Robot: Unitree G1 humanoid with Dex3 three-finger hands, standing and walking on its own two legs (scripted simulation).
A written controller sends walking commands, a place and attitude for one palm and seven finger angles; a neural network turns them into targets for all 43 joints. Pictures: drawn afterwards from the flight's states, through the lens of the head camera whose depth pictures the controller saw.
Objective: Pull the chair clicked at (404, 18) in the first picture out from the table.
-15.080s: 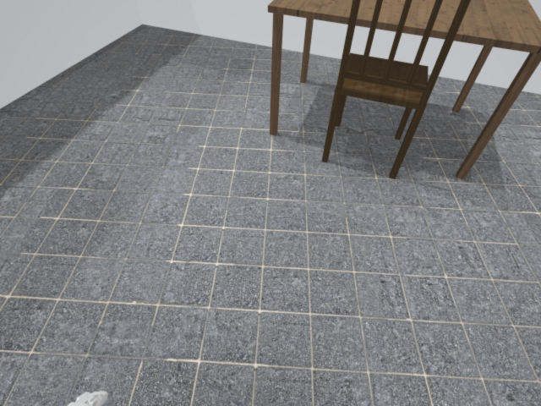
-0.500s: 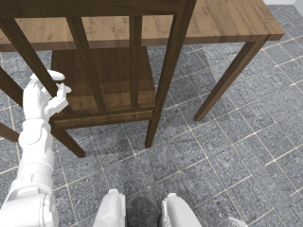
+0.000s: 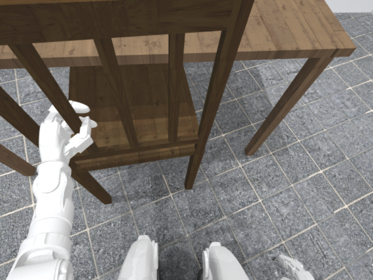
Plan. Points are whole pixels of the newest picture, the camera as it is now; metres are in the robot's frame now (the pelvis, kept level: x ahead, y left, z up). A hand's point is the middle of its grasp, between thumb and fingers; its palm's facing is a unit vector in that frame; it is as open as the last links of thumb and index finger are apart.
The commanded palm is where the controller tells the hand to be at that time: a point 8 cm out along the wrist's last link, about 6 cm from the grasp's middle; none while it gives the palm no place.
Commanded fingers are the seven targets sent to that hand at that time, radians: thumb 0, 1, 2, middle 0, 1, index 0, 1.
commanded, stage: step backward, pulling the chair out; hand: left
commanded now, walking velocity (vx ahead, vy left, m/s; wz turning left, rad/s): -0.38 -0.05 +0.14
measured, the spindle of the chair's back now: (123, 108) +0.45 +0.14 +0.06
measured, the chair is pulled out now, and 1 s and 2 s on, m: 0.03 0.15 0.26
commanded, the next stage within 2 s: none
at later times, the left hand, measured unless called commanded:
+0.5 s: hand (99, 151) +0.36 +0.18 +0.04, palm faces +0.14 -0.98 -0.14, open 5.1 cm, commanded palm +0.33 +0.22 +0.03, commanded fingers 0.00 0.90 0.90 -0.50 -1.45 -0.50 -1.45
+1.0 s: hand (104, 194) +0.28 +0.15 +0.04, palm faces +0.10 -0.98 -0.16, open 5.1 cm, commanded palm +0.28 +0.21 +0.04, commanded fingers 0.00 0.90 0.90 -0.50 -1.45 -0.50 -1.45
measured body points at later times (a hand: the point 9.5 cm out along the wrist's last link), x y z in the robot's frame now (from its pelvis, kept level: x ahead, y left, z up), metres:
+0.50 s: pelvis -0.02 +0.00 +0.09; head +0.08 +0.02 +0.53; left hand +0.35 +0.23 +0.05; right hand +0.05 -0.28 -0.02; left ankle +0.03 +0.10 -0.63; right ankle -0.01 -0.12 -0.63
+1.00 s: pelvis -0.07 +0.00 +0.10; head -0.01 +0.01 +0.54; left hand +0.27 +0.20 +0.05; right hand +0.03 -0.28 -0.02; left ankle +0.03 +0.10 -0.63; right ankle -0.01 -0.12 -0.62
